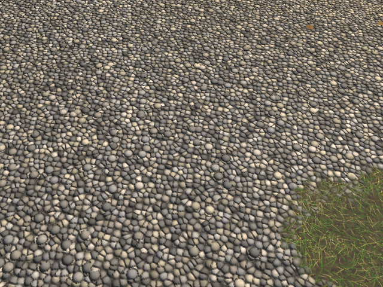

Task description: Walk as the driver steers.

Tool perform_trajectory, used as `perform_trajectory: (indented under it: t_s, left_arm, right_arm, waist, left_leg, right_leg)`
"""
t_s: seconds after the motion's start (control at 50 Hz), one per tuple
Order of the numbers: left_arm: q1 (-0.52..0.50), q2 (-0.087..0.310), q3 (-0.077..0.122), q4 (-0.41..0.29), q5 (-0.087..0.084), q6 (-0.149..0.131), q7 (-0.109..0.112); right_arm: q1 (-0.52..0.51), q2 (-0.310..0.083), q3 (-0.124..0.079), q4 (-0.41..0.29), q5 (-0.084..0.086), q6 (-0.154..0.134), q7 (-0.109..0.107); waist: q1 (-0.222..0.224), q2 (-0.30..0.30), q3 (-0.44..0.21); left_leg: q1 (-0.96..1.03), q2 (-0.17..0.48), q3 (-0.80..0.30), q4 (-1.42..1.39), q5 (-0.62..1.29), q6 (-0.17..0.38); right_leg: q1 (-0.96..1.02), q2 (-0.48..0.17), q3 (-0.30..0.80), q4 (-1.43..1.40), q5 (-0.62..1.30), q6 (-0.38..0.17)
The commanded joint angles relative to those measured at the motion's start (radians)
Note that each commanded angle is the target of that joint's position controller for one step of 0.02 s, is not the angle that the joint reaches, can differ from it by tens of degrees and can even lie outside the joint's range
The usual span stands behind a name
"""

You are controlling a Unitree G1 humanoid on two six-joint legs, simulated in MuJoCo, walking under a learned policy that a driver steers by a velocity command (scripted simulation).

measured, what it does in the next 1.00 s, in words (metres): walks ahead: right foot, then left foot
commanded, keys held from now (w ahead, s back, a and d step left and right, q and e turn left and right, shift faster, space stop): w+q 0.28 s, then w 0.56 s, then e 0.16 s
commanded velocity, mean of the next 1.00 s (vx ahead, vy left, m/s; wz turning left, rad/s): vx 0.48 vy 0.00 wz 0.27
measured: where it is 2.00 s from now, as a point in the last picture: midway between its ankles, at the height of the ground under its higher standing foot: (169, 231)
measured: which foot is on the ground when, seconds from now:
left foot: down 0.00-0.40, up 0.42-0.86, down 0.88-1.00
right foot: up 0.00-0.36, down 0.38-0.90, up 0.92-1.00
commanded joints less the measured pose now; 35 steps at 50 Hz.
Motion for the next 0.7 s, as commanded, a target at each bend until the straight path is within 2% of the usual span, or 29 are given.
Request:
perform_trajectory:
  t_s: [0.02, 0.08, 0.12, 0.18, 0.24, 0.28, 0.32, 0.34, 0.36, 0.38, 0.4, 0.42, 0.44, 0.46, 0.48, 0.5, 0.52, 0.56, 0.62, 0.7]
  left_arm:
    - [-0.033, 0.132, 0.035, -0.095, 0.025, -0.028, 0.004]
    - [-0.054, 0.094, 0.03, -0.119, 0.039, 0.001, 0.004]
    - [-0.137, 0.076, 0.021, -0.151, 0.041, 0.006, 0.004]
    - [-0.251, 0.049, 0.007, -0.188, 0.035, 0.001, -0.009]
    - [-0.321, 0.066, 0.007, -0.22, 0.019, -0.006, -0.023]
    - [-0.333, 0.091, 0.013, -0.232, 0.017, -0.015, -0.032]
    - [-0.291, 0.112, 0.018, -0.224, 0.018, -0.025, -0.039]
    - [-0.237, 0.122, 0.023, -0.211, 0.022, -0.03, -0.038]
    - [-0.14, 0.147, 0.036, -0.185, 0.031, -0.034, -0.034]
    - [0.004, 0.185, 0.047, -0.166, 0.046, -0.035, -0.028]
    - [0.147, 0.267, 0.07, -0.131, 0.061, -0.025, -0.027]
    - [0.172, 0.212, 0.06, -0.106, 0.029, -0.019, -0.039]
    - [0.112, 0.137, 0.039, -0.119, 0.012, -0.014, -0.037]
    - [0.046, 0.111, 0.027, -0.132, 0.02, -0.004, -0.035]
    - [0.002, 0.097, 0.019, -0.13, 0.027, 0.002, -0.036]
    - [-0.017, 0.08, 0.009, -0.129, 0.035, 0.001, -0.036]
    - [-0.02, 0.077, 0.006, -0.124, 0.037, 0.0, -0.037]
    - [-0.001, 0.094, 0.01, -0.106, 0.027, -0.006, -0.038]
    - [0.028, 0.142, 0.021, -0.086, 0.02, -0.002, -0.029]
    - [0.088, 0.165, 0.023, -0.057, 0.006, 0.013, -0.023]
  right_arm:
    - [0.05, -0.084, -0.016, -0.062, -0.005, -0.021, -0.012]
    - [0.078, -0.129, -0.026, -0.062, 0.0, -0.025, -0.029]
    - [0.111, -0.152, -0.031, -0.056, 0.003, -0.023, -0.043]
    - [0.153, -0.153, -0.031, -0.049, 0.006, -0.012, -0.052]
    - [0.204, -0.154, -0.03, -0.036, 0.01, -0.004, -0.054]
    - [0.224, -0.147, -0.029, -0.032, 0.012, 0.002, -0.058]
    - [0.22, -0.147, -0.03, -0.031, 0.005, 0.005, -0.064]
    - [0.212, -0.142, -0.029, -0.032, 0.001, 0.007, -0.064]
    - [0.201, -0.121, -0.021, -0.039, -0.002, 0.005, -0.06]
    - [0.188, -0.086, -0.004, -0.058, -0.016, 0.003, -0.053]
    - [0.333, -0.027, 0.014, -0.06, 0.005, -0.008, -0.053]
    - [0.374, -0.067, 0.017, -0.045, 0.019, -0.016, -0.052]
    - [0.271, -0.142, 0.0, -0.052, 0.023, -0.017, -0.049]
    - [0.176, -0.149, 0.0, -0.073, 0.012, -0.016, -0.049]
    - [0.118, -0.136, -0.001, -0.092, -0.004, -0.02, -0.047]
    - [0.111, -0.125, -0.004, -0.095, -0.011, -0.019, -0.045]
    - [0.129, -0.104, -0.001, -0.092, -0.008, -0.017, -0.042]
    - [0.134, -0.07, 0.008, -0.092, -0.009, -0.013, -0.04]
    - [0.038, -0.049, 0.022, -0.124, -0.017, -0.017, -0.039]
    - [-0.088, -0.035, 0.033, -0.151, -0.01, -0.027, -0.027]
  waist:
    - [-0.004, 0.024, -0.136]
    - [0.015, 0.017, -0.104]
    - [-0.008, 0.034, -0.074]
    - [-0.053, 0.076, -0.057]
    - [-0.083, 0.097, -0.052]
    - [-0.081, 0.099, -0.054]
    - [-0.057, 0.126, -0.061]
    - [-0.029, 0.139, -0.075]
    - [0.018, 0.13, -0.131]
    - [0.085, 0.078, -0.262]
    - [0.065, -0.181, -0.412]
    - [0.061, -0.29, -0.408]
    - [0.078, -0.158, -0.245]
    - [0.068, -0.064, -0.149]
    - [0.045, -0.03, -0.073]
    - [0.018, -0.04, -0.056]
    - [0.001, -0.067, -0.059]
    - [-0.005, -0.085, -0.067]
    - [0.014, -0.062, -0.055]
    - [0.061, -0.063, -0.038]
  left_leg:
    - [0.345, 0.268, -0.394, -0.297, 0.234, 0.207]
    - [0.237, 0.242, -0.334, -0.329, 0.364, 0.211]
    - [0.203, 0.21, -0.292, -0.335, 0.372, 0.188]
    - [0.158, 0.154, -0.253, -0.318, 0.278, 0.133]
    - [0.187, 0.178, -0.315, -0.289, 0.194, 0.115]
    - [0.26, 0.206, -0.377, -0.231, 0.156, 0.107]
    - [0.322, 0.242, -0.411, -0.178, 0.2, 0.096]
    - [0.332, 0.239, -0.41, -0.138, 0.28, 0.085]
    - [0.323, 0.192, -0.38, -0.035, 0.393, 0.062]
    - [0.219, 0.141, -0.328, 0.19, 0.324, 0.031]
    - [-0.123, -0.01, -0.211, 0.555, -0.03, -0.053]
    - [-0.3, -0.005, -0.225, 0.712, -0.398, -0.066]
    - [-0.374, 0.047, -0.24, 0.778, -0.33, -0.065]
    - [-0.363, 0.089, -0.195, 0.762, -0.25, -0.063]
    - [-0.346, 0.121, -0.167, 0.698, -0.197, -0.062]
    - [-0.303, 0.157, -0.155, 0.636, -0.158, -0.06]
    - [-0.26, 0.171, -0.141, 0.595, -0.139, -0.062]
    - [-0.245, 0.185, -0.111, 0.52, -0.113, -0.074]
    - [-0.268, 0.2, -0.088, 0.338, 0.022, -0.093]
    - [-0.192, 0.166, -0.048, 0.103, 0.211, -0.104]
  right_leg:
    - [-0.309, -0.073, 0.083, -0.055, 0.097, -0.01]
    - [-0.278, -0.061, 0.052, -0.189, 0.161, 0.036]
    - [-0.291, -0.037, 0.035, -0.339, 0.273, 0.058]
    - [-0.213, 0.022, 0.022, -0.585, 0.475, 0.055]
    - [-0.169, 0.055, 0.034, -0.691, 0.531, 0.047]
    - [-0.169, 0.059, 0.061, -0.742, 0.487, 0.028]
    - [-0.143, 0.05, 0.06, -0.755, 0.422, -0.002]
    - [-0.076, 0.057, 0.042, -0.774, 0.401, -0.024]
    - [0.071, 0.06, 0.027, -0.802, 0.414, -0.057]
    - [0.323, -0.053, 0.127, -0.754, 0.423, -0.119]
    - [0.697, -0.267, 0.531, -0.79, 0.284, -0.287]
    - [0.73, -0.351, 0.802, -0.909, 0.068, -0.33]
    - [0.603, -0.315, 0.696, -0.932, -0.04, -0.285]
    - [0.46, -0.271, 0.555, -0.949, 0.005, -0.249]
    - [0.331, -0.23, 0.461, -0.98, 0.107, -0.239]
    - [0.262, -0.193, 0.391, -1.004, 0.195, -0.224]
    - [0.222, -0.17, 0.346, -1.024, 0.249, -0.219]
    - [0.196, -0.156, 0.279, -1.056, 0.341, -0.236]
    - [0.201, -0.152, 0.201, -1.09, 0.424, -0.241]
    - [0.202, -0.116, 0.103, -1.088, 0.448, -0.205]
Keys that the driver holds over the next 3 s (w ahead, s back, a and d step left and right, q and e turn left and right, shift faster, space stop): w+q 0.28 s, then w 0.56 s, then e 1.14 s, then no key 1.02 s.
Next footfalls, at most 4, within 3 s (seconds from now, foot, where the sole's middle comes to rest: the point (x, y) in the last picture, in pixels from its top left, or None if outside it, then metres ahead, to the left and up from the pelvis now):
0.38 right None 0.42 -0.10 -0.76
0.88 left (139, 238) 0.61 0.21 -0.76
1.38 right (204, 214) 0.70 -0.02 -0.76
1.84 left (142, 209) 0.72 0.21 -0.76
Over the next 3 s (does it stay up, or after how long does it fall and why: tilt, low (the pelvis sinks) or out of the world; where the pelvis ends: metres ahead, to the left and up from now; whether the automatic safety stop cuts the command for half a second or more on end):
stays up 0.63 0.10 0.01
